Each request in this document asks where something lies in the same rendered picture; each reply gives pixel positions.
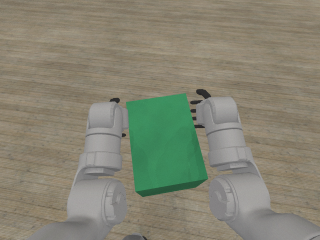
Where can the robot left shin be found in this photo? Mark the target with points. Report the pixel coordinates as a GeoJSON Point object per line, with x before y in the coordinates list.
{"type": "Point", "coordinates": [135, 233]}

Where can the right robot forearm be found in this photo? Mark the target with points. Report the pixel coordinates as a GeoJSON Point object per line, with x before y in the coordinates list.
{"type": "Point", "coordinates": [223, 128]}

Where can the right robot upper arm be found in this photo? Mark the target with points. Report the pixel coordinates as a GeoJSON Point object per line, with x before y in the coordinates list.
{"type": "Point", "coordinates": [243, 202]}

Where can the carton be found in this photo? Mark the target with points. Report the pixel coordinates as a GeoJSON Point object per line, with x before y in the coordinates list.
{"type": "Point", "coordinates": [165, 151]}

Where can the left robot upper arm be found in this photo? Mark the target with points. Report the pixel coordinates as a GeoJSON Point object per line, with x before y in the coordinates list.
{"type": "Point", "coordinates": [94, 207]}

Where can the robot right hand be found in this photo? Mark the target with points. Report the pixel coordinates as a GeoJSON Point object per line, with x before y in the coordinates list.
{"type": "Point", "coordinates": [206, 95]}

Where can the left robot forearm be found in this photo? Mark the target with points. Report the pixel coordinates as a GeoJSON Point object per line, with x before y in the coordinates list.
{"type": "Point", "coordinates": [101, 157]}

